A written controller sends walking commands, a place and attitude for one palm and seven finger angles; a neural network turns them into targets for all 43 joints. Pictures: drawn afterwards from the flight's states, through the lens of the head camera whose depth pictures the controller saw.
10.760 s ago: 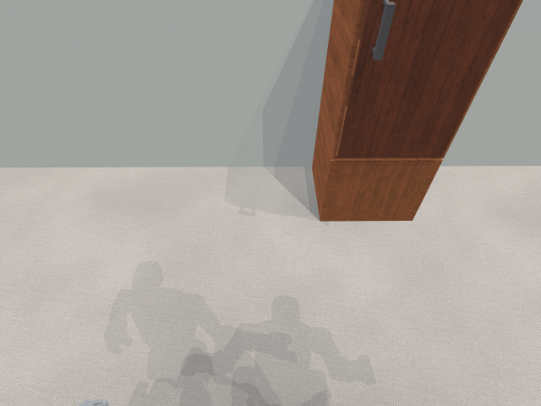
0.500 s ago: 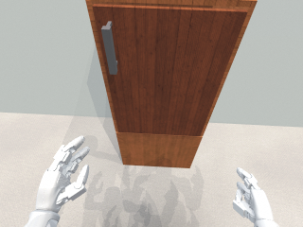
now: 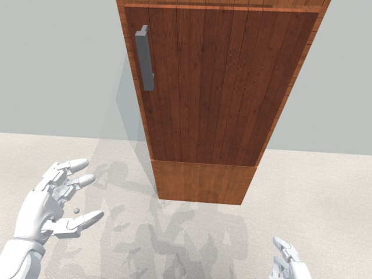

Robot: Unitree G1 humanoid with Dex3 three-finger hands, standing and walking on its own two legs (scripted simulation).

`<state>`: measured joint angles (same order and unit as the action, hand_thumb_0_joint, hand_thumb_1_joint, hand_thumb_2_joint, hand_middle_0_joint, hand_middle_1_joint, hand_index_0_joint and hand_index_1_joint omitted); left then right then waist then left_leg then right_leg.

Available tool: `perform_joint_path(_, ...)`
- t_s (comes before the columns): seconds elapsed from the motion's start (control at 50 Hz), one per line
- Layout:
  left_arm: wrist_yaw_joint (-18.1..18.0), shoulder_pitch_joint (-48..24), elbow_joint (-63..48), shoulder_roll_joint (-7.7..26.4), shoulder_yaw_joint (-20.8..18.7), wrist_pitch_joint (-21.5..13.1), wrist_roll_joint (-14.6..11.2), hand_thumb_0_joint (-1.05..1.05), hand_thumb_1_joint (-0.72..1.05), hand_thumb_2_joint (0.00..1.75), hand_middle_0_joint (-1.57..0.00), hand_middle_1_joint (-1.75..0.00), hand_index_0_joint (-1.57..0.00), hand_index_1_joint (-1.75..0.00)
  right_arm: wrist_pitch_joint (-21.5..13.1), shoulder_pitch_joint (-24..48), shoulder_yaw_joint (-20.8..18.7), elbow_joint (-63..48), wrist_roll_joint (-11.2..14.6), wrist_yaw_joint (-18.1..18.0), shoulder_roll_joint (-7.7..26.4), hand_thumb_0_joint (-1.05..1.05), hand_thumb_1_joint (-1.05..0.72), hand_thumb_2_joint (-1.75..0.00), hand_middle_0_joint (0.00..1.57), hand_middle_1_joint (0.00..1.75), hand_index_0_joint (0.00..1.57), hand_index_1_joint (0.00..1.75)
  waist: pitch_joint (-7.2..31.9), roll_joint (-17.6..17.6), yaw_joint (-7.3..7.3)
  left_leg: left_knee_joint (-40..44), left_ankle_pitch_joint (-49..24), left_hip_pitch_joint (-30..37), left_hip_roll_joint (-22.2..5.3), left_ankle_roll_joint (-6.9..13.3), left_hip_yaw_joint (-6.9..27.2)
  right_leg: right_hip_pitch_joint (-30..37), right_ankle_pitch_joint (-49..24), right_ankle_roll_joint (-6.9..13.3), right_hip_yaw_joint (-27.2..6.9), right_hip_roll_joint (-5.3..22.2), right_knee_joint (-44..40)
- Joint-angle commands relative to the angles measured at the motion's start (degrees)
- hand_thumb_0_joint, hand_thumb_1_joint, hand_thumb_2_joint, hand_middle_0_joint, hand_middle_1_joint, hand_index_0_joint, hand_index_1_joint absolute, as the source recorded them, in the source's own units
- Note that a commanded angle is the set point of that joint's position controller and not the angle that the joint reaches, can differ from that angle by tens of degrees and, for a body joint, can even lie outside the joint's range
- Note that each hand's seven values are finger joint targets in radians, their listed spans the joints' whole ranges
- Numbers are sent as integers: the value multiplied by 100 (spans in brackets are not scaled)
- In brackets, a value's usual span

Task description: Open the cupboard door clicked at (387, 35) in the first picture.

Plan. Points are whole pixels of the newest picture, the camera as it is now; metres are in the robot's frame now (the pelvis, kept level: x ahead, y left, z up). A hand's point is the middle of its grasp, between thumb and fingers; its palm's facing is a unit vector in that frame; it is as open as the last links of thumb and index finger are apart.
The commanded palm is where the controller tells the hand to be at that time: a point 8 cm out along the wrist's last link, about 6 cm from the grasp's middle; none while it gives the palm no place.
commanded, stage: raise the hand with hooked fingers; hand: left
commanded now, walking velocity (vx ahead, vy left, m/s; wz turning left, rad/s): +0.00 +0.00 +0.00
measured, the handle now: (147, 59) +0.58 +0.13 +0.18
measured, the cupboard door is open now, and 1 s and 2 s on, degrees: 0 0 0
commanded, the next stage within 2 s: move the hooked fingers beside the handle in 1.28 s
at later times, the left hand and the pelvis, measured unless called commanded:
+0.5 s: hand (39, 170) +0.26 +0.27 +0.15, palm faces +0.03 -1.00 -0.07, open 13.7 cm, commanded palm +0.24 +0.32 +0.16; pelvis +0.00 +0.01 +0.03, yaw +0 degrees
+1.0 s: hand (33, 136) +0.30 +0.28 +0.19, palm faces +0.00 -1.00 -0.05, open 14.0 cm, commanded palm +0.27 +0.32 +0.20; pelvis +0.01 +0.00 +0.03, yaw -1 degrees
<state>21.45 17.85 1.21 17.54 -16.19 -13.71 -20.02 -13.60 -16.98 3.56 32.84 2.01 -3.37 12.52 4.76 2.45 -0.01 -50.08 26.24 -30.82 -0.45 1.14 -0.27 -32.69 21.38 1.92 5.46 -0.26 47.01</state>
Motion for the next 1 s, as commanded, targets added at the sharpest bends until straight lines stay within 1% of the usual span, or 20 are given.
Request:
perform_joint_path(0.0,-112,-543,-1193,949,-591,-405,-140,0,-8,48,-27,-93,-27,-93,-578,591,-418,-979,59,-86,931,0,-90,-90,20,30,20,30,836,-133,-134,1075,-1440,194,52,-2,236,1110,-713,-96,-297,39,-890)
perform_joint_path(0.02,-90,-608,-1071,1067,-666,-359,-148,0,-10,47,-27,-94,-27,-94,-591,615,-417,-953,59,-95,968,0,-90,-90,20,30,20,30,693,-154,-152,1090,-1455,198,51,4,241,1147,-716,-73,-340,19,-942)
perform_joint_path(0.1,-66,-1126,-1064,1216,-697,-234,-102,0,-20,43,-28,-100,-28,-100,-654,565,-411,-881,98,-151,1028,0,-90,-90,20,30,20,30,620,79,-121,1354,-1245,466,45,7,255,1157,-521,-75,-276,39,-1113)
perform_joint_path(0.12,-48,-1317,-1056,1366,-780,-167,-102,0,-22,42,-28,-102,-28,-102,-643,575,-405,-887,93,-169,1061,0,-90,-90,20,30,20,30,579,7,-139,1387,-1316,531,40,13,280,1246,-573,-51,-284,-3,-1132)
perform_joint_path(0.16,-37,-1570,-1118,1360,-778,-89,-91,0,-27,40,-28,-105,-28,-105,-651,565,-403,-848,118,-198,1034,0,-90,-90,20,30,20,30,733,216,-142,1512,-1481,796,32,1,286,1372,-799,-49,-238,2,-1174)
perform_joint_path(0.22,-26,-1897,-1089,1550,-900,61,-83,0,-34,37,-29,-110,-29,-110,-658,596,-355,-821,101,-225,1053,0,-90,-90,20,30,20,30,624,366,-200,1644,-1654,999,37,-21,317,1521,-1027,-11,-209,-31,-1255)
perform_joint_path(0.26,21,-2023,-855,1533,-928,201,-96,0,-38,35,-29,-112,-29,-112,-648,610,-350,-789,130,-252,1037,0,-90,-90,20,30,20,30,519,212,-172,1747,-1644,1091,19,-23,317,1545,-1077,-28,-190,-30,-1358)
perform_joint_path(0.36,186,-2649,-622,1607,-897,617,-79,0,-50,30,-30,-120,-30,-120,-590,684,-286,-772,160,-290,1039,0,-90,-90,20,30,20,30,385,272,-172,1977,-1733,1362,6,-32,350,1671,-1235,-22,-182,-51,-1554)
perform_joint_path(0.52,327,-3503,-290,2091,-1206,1006,-39,0,-50,30,-30,-120,-30,-120,-444,786,-189,-744,170,-328,1029,0,-90,-90,20,30,20,30,395,174,-196,2184,-1838,1635,25,-17,357,1953,-1322,-7,-223,-77,-1857)
perform_joint_path(0.6,422,-3980,-244,2259,-1286,1092,-19,0,-50,30,-30,-120,-30,-120,-415,836,-176,-746,186,-349,1001,0,-90,-90,20,30,20,30,616,274,-167,2265,-2024,1888,30,-23,382,2048,-1509,-3,-216,-55,-1933)
perform_joint_path(0.62,467,-4032,-124,2338,-1305,1136,-11,0,-50,30,-30,-120,-30,-120,-397,838,-151,-725,175,-341,1010,0,-90,-90,20,30,20,30,537,393,-200,2268,-2078,1873,39,-20,336,2109,-1570,16,-257,-74,-1981)
perform_joint_path(0.68,549,-4267,113,2439,-1397,1222,-33,0,-50,30,-30,-120,-30,-120,-350,837,-165,-709,200,-346,1026,0,-90,-90,20,30,20,30,655,256,-182,2317,-2207,1920,44,-17,332,2218,-1731,6,-237,-51,-2018)
perform_joint_path(0.7,563,-4402,93,2509,-1406,1246,-17,0,-50,30,-30,-120,-30,-120,-346,859,-158,-720,208,-346,1030,0,-90,-90,20,30,20,30,670,392,-194,2340,-2252,1963,50,-21,338,2229,-1760,15,-245,-42,-2034)
perform_joint_path(0.72,592,-4440,213,2625,-1478,1298,-23,0,-50,30,-30,-120,-30,-120,-327,845,-149,-719,190,-331,1036,0,-90,-90,20,30,20,30,638,246,-221,2331,-2295,1939,54,-3,320,2292,-1835,21,-276,-53,-2068)
perform_joint_path(0.76,640,-4646,348,2683,-1484,1361,-12,0,-50,30,-30,-120,-30,-120,-295,845,-165,-713,216,-333,1047,0,-90,-90,20,30,20,30,646,250,-187,2368,-2229,1952,61,13,297,2279,-1802,7,-293,-30,-2119)
perform_joint_path(0.8,708,-4316,720,2422,-1343,1453,-43,0,-50,30,-30,-120,-30,-120,-268,815,-180,-723,232,-311,1067,0,-90,-90,20,30,20,30,537,70,-198,2386,-2216,1889,58,1,312,2214,-1787,11,-248,-30,-2090)
perform_joint_path(0.82,761,-4182,739,2441,-1365,1473,-62,0,-50,30,-30,-120,-30,-120,-257,795,-192,-750,228,-279,1079,0,-90,-90,20,30,20,30,586,-55,-251,2364,-2366,1890,60,14,278,2330,-1947,12,-269,-33,-2071)
perform_joint_path(0.86,793,-4167,656,2480,-1406,1514,-82,0,-50,30,-30,-120,-30,-120,-229,826,-215,-796,232,-240,1091,0,-90,-90,20,30,20,30,730,78,-275,2319,-2425,1896,79,18,237,2332,-2074,9,-310,-4,-2034)
perform_joint_path(0.92,748,-4190,488,2608,-1543,1490,-101,0,-50,30,-30,-120,-30,-120,-192,849,-232,-845,207,-202,1096,0,-90,-90,20,30,20,30,713,-97,-306,2285,-2369,1823,69,38,200,2368,-2024,5,-355,-7,-2037)
perform_joint_path(0.98,632,-4473,63,2659,-1595,1350,-71,0,-50,30,-30,-120,-30,-120,-197,881,-240,-878,213,-224,1054,0,-90,-90,20,30,20,30,880,243,-272,2302,-2353,1941,88,34,164,2403,-2007,-9,-370,-3,-2044)
